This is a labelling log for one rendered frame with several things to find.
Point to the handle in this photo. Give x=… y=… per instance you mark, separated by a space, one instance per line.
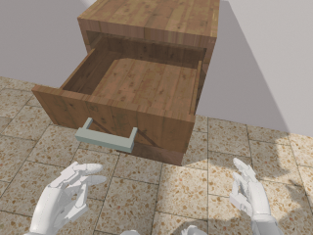
x=83 y=134

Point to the robot right shin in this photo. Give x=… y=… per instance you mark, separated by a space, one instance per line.
x=192 y=226

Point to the left robot hand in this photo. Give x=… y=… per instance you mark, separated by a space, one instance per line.
x=48 y=217

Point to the robot right forearm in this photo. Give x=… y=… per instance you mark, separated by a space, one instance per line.
x=265 y=224

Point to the drawer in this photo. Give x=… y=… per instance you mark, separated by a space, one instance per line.
x=124 y=83

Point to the right robot hand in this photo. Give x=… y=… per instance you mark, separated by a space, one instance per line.
x=253 y=199

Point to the cabinet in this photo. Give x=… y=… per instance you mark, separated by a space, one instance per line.
x=191 y=24

